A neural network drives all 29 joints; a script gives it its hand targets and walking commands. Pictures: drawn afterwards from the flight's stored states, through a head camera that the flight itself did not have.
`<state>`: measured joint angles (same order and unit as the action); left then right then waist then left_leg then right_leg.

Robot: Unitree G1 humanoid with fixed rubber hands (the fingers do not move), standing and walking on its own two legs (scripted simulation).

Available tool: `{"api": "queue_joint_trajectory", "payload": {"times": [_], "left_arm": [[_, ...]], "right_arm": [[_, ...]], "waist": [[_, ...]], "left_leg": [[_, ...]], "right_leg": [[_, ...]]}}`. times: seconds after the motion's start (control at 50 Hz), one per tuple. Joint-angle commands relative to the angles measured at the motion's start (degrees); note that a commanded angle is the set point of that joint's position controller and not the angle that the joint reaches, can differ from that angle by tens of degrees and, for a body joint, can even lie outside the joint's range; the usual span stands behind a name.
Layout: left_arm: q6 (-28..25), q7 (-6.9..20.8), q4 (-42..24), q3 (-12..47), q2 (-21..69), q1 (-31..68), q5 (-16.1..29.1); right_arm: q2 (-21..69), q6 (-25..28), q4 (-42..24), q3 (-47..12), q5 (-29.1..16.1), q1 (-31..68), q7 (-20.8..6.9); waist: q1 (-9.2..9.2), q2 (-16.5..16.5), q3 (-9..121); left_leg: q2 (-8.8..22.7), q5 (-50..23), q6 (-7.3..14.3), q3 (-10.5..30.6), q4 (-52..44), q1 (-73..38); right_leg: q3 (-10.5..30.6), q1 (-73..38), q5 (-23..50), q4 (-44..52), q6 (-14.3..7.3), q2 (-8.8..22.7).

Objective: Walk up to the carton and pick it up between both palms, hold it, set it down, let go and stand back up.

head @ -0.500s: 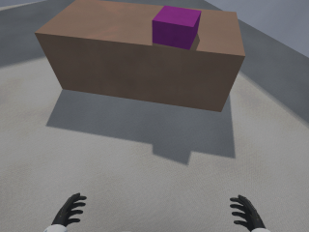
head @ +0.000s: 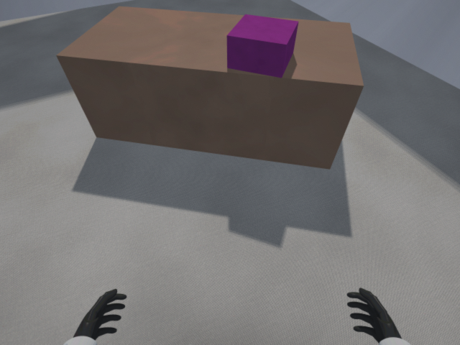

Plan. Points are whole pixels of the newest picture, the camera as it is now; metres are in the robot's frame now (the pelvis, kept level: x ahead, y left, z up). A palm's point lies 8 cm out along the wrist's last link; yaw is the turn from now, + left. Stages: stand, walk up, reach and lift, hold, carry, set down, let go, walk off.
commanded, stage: stand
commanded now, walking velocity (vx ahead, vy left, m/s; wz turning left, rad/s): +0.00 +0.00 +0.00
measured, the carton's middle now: (262, 44) +1.39 -0.09 -0.12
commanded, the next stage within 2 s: walk up in 0.56 s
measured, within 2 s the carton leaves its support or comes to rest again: neither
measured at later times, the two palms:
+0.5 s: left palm (84, 341) +0.13 +0.27 -0.06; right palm (392, 343) +0.15 -0.26 -0.07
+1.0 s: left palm (98, 336) +0.14 +0.24 -0.05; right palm out of the picture +0.10 -0.33 -0.08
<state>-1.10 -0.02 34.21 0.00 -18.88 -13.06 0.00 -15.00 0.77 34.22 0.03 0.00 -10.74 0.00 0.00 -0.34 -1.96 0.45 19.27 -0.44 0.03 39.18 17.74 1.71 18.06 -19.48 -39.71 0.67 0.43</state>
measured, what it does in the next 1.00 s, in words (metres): lifts its right foot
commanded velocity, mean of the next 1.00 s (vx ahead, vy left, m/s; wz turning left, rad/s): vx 0.00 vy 0.00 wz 0.00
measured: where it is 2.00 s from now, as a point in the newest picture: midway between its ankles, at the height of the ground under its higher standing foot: (254, 322)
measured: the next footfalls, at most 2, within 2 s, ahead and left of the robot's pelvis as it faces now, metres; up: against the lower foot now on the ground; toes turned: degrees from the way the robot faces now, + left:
right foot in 1.04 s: +0.11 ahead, -0.19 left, +0.00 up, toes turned -3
left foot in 1.46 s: +0.36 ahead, +0.08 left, +0.00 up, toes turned -4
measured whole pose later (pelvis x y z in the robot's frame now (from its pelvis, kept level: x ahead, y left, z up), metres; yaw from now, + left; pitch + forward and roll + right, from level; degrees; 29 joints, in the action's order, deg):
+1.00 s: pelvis +0.02 -0.05 +0.01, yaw -2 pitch -2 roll +2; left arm -1.8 4.0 34.2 0.0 -24.0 -18.8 0.0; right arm -19.6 3.2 34.3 0.6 0.0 -23.1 -0.9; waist 0.0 0.0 -0.5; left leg 3.5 21.1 3.7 0.0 33.9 13.2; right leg 0.1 23.0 -23.1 -44.7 -2.0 3.5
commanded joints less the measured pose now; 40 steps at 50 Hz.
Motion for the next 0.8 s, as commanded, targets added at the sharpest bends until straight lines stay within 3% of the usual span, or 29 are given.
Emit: {"api": "queue_joint_trajectory", "payload": {"times": [0.0,0.04,0.06,0.1,0.12,0.14,0.16,0.18,0.22,0.26,0.28,0.3,0.34,0.36,0.38,0.42,0.44,0.46,0.48,0.52,0.56,0.6,0.62,0.64,0.7,0.72,0.74,0.76,0.78], "left_arm": [[-1.5,-0.4,-3.8,-4.1,-10.8,2.8,-0.5],[-1.5,-0.3,-4.1,-4.2,-11.3,2.7,0.2],[-1.6,0.0,-4.0,-4.3,-10.0,2.5,0.0],[-1.8,0.1,-4.5,-4.4,-10.7,4.2,-0.4],[-1.5,-0.1,-4.1,-4.9,-12.1,4.1,-0.6],[-1.5,-0.5,-4.2,-4.2,-11.1,4.5,-0.2],[-1.5,-0.5,-4.1,-4.9,-12.4,5.6,-0.7],[-1.9,-0.1,-4.3,-4.6,-11.4,4.0,-0.2],[-2.0,-0.1,-4.2,-4.0,-10.5,4.6,-0.3],[-1.8,-0.2,-3.8,-4.1,-11.1,2.1,-0.1],[-1.8,-0.5,-2.8,-4.6,-12.1,1.3,-0.8],[-1.7,-0.6,-3.2,-4.3,-12.1,3.5,-0.3],[-1.8,-0.1,-3.1,-4.1,-11.1,2.4,-0.2],[-1.8,0.4,-4.1,-4.0,-11.3,4.3,-0.2],[-1.5,0.6,-3.4,-3.5,-9.1,3.3,-0.1],[-1.9,0.2,-3.4,-3.9,-11.1,2.1,-0.2],[-2.4,0.1,-4.5,-3.7,-10.6,4.1,-0.4],[-2.3,0.1,-3.5,-4.2,-12.0,6.0,-0.3],[-2.5,0.2,-3.4,-3.9,-11.2,3.6,0.0],[-2.3,-0.2,-4.3,-4.2,-12.6,4.8,0.0],[-2.2,0.1,-3.9,-4.5,-11.9,5.0,-0.1],[-1.5,0.1,-3.1,-3.8,-12.2,3.0,0.0],[-1.7,0.1,-2.3,-4.5,-12.7,4.3,-0.1],[-1.9,0.0,-2.8,-3.9,-11.7,4.4,0.4],[-1.9,0.4,-2.9,-4.4,-13.0,5.8,-0.3],[-1.6,0.2,-2.7,-4.0,-10.9,4.4,0.1],[-1.7,1.3,-3.9,-6.0,-13.1,-5.2,-1.0],[-1.4,2.0,-5.3,-6.9,-14.1,-2.2,-1.4],[-1.3,2.5,-7.7,-7.2,-12.3,1.7,-0.9]], "right_arm": [[-15.7,1.4,-1.9,4.9,0.7,3.4,0.1],[-14.0,1.8,-1.2,4.8,0.0,0.9,-0.5],[-12.6,2.0,-1.5,3.8,0.2,2.3,-0.1],[-13.2,2.1,-2.8,4.2,0.4,5.4,-0.7],[-12.8,2.2,-2.5,4.0,0.7,4.0,-0.4],[-13.7,1.6,-1.7,4.8,0.1,3.2,-0.4],[-15.0,1.6,-1.5,4.9,0.2,2.0,0.1],[-14.5,1.9,-2.2,4.8,0.4,4.5,-0.4],[-16.1,1.8,-1.9,5.5,0.4,5.1,0.2],[-15.8,1.8,-2.2,5.0,0.3,5.5,-0.2],[-15.0,1.5,-2.3,5.0,0.0,5.8,-0.4],[-12.0,1.7,-1.9,4.2,0.2,3.0,-0.7],[-14.9,1.4,0.0,4.4,0.2,3.4,-0.5],[-15.7,1.4,-1.1,5.0,0.7,3.9,-0.2],[-15.0,1.7,-1.0,4.9,0.5,3.1,-0.4],[-15.8,2.3,-1.2,5.0,0.2,4.1,-0.1],[-15.3,2.4,-2.3,5.3,0.1,4.2,-0.3],[-14.8,2.1,-0.5,4.8,-0.1,2.7,0.0],[-16.6,2.4,-1.3,5.6,0.2,3.2,-0.3],[-15.7,2.0,-1.7,5.1,0.2,3.1,-0.3],[-15.8,1.9,-0.7,5.1,-0.4,1.5,-0.2],[-15.6,2.3,-2.5,5.0,0.2,3.8,-0.6],[-14.3,2.2,-1.8,4.8,0.4,3.5,-0.1],[-15.8,2.1,-1.1,4.5,0.3,3.5,-0.2],[-15.4,2.0,-1.5,4.5,0.1,2.9,-0.2],[-16.7,2.6,-1.5,4.8,0.2,3.7,0.0],[-18.6,3.0,-3.9,7.2,1.8,-1.3,-1.3],[-19.2,2.7,-4.5,7.7,2.7,-3.0,-1.7],[-20.0,2.9,-3.4,8.0,2.9,-6.6,-1.7]], "waist": [[-0.26,2.2,4.5],[-0.81,0.4,3.7],[-1.10,4.1,6.4],[0.10,5.6,3.9],[-0.22,4.9,4.9],[-0.80,-0.2,4.6],[-1.65,-0.5,3.8],[-0.32,1.7,5.3],[-0.14,0.4,3.3],[1.49,2.9,0.7],[1.48,-0.1,4.1],[-1.16,-1.4,5.0],[-0.16,2.6,-0.4],[-0.29,0.5,-0.1],[0.26,3.3,3.1],[1.76,-0.1,5.2],[-0.63,3.6,3.8],[-2.18,1.5,1.8],[-0.72,-1.1,6.4],[-0.45,-1.8,3.1],[-1.34,1.5,5.4],[0.32,-2.2,5.8],[-0.57,0.6,3.2],[0.78,2.5,3.4],[-0.28,0.4,2.3],[1.94,0.2,4.2],[0.24,3.0,9.6],[-0.89,3.3,3.5],[-3.54,6.4,-2.5]], "left_leg": [[5.2,-7.2,2.3,4.5,-9.5,-3.5],[5.3,-6.6,2.3,5.9,-10.6,-4.5],[5.8,-4.5,2.9,5.8,-11.0,-5.4],[6.1,-4.0,3.3,6.7,-12.5,-1.0],[5.9,-4.8,3.1,6.9,-11.3,-1.2],[5.5,-7.7,2.7,6.5,-11.1,-4.4],[6.1,-6.5,2.8,6.2,-10.7,-3.1],[5.9,-6.7,3.4,7.2,-10.8,-3.6],[5.9,-7.4,2.9,6.8,-10.4,-3.7],[6.3,-4.2,3.1,8.2,-12.0,-0.1],[5.0,-5.8,2.2,5.9,-10.4,-2.6],[4.2,-4.7,2.4,5.3,-9.4,-5.1],[5.4,-0.6,3.1,6.5,-11.1,-4.1],[6.2,0.2,2.8,8.3,-13.6,-1.4],[7.0,3.1,3.0,9.3,-13.8,-2.8],[6.3,-3.4,3.2,7.9,-12.3,-2.8],[4.7,-4.1,2.5,6.2,-10.8,-3.3],[4.8,-7.3,2.0,4.5,-10.6,-4.5],[6.2,-6.1,2.6,6.1,-9.8,-5.3],[4.8,-6.1,2.3,4.5,-9.4,-3.7],[4.6,-6.4,2.1,4.5,-9.3,-5.9],[5.4,-7.7,2.4,5.8,-9.9,-5.2],[5.8,-8.1,2.6,6.0,-10.3,-5.5],[5.7,-6.9,2.5,6.1,-11.7,-3.1],[6.7,-3.9,2.7,8.6,-14.1,-0.2],[7.8,-6.0,3.4,9.3,-13.6,-1.1],[6.5,19.9,6.5,6.7,-12.9,-5.6],[8.0,31.7,8.5,12.5,-14.4,-6.1],[13.1,36.9,11.5,21.6,-21.3,-12.3]], "right_leg": [[5.9,-3.8,11.1,10.2,-3.7,5.6],[5.3,-2.5,8.4,9.8,-3.4,4.9],[5.6,-3.3,7.2,9.5,-3.6,4.9],[4.1,-5.1,9.7,9.0,-2.8,4.4],[5.0,-5.4,10.8,9.0,-2.9,5.2],[4.8,-2.9,10.4,8.4,-3.5,5.0],[4.9,-2.9,9.5,9.2,-3.4,5.3],[4.9,-3.6,10.2,8.8,-3.7,4.6],[6.1,-1.1,10.0,9.8,-4.0,5.9],[5.3,-2.7,7.5,10.4,-3.8,5.5],[6.1,-4.0,8.5,10.9,-3.7,6.3],[7.4,-2.3,6.4,11.9,-4.2,6.3],[9.2,2.3,1.6,13.2,-4.1,7.2],[5.9,0.4,-0.1,11.6,-3.6,6.0],[5.5,-2.0,0.6,11.0,-3.4,4.8],[5.7,-4.5,5.0,11.4,-4.0,4.5],[7.6,-2.6,8.1,11.2,-4.1,6.3],[8.2,-0.7,9.1,12.0,-4.1,6.8],[4.8,-4.8,11.4,11.1,-3.5,5.6],[7.6,-2.8,12.6,11.6,-4.6,6.7],[7.6,-3.2,11.3,11.3,-4.3,6.8],[5.0,-3.9,11.0,10.7,-3.6,5.6],[6.9,-1.6,11.3,11.6,-4.1,6.0],[5.5,-4.4,8.9,10.9,-3.1,5.8],[4.4,-4.8,7.9,9.8,-2.7,5.3],[4.8,-6.5,10.3,9.0,-3.0,5.4],[5.3,-4.7,-14.8,7.0,-6.2,2.4],[7.3,6.9,-25.3,5.4,-6.3,1.2],[3.1,20.8,-19.0,-1.6,-4.7,0.0]]}}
